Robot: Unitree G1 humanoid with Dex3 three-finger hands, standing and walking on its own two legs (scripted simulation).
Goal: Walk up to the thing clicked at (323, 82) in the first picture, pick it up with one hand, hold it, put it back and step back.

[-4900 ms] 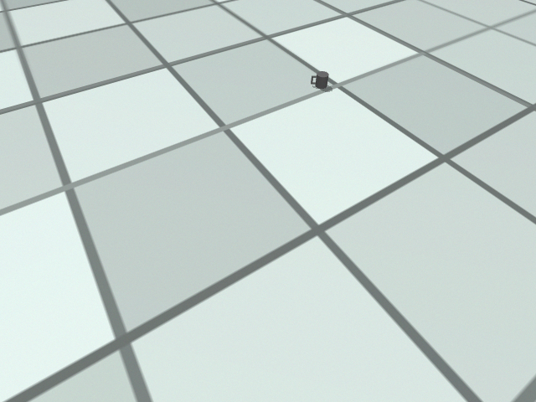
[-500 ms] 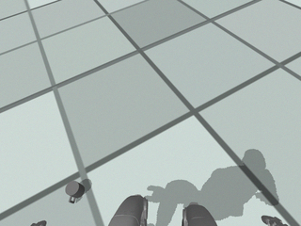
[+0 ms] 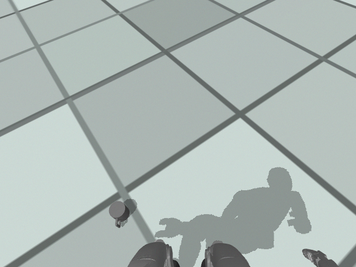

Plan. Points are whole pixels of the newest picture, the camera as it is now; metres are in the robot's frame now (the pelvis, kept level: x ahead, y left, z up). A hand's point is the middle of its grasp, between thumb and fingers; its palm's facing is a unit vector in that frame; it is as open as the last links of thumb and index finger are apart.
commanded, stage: walk up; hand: left
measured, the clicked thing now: (119, 214) +0.40 +0.35 -0.68
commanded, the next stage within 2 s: none
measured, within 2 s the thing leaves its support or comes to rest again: neither
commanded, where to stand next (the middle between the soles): +0.01 +0.17 m, yaw -6 degrees
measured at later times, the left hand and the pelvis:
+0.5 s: hand out of the picture -0.05 +0.56 -0.12, palm faces -0.03 -0.83 -0.56, open 7.4 cm; pelvis -0.11 +0.23 +0.01, yaw -3 degrees
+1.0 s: hand out of the picture +0.11 +0.43 -0.11, palm faces -0.25 -0.90 -0.36, open 7.4 cm; pelvis -0.08 +0.21 +0.02, yaw -11 degrees
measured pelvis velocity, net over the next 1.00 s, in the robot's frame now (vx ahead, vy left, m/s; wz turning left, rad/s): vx -0.08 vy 0.21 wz -0.19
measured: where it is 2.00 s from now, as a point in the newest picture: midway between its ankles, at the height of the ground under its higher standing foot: outside the picture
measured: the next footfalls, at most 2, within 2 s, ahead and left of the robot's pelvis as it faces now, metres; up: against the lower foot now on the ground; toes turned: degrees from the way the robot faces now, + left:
left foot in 0.32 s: -0.07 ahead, +0.34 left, +0.00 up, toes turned +0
right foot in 0.96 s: +0.00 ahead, +0.07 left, +0.00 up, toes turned -10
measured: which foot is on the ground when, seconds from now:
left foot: up 0.00-0.30, down 0.32-0.98, up 1.00-1.00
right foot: down 0.00-0.34, up 0.36-0.94, down 0.96-1.00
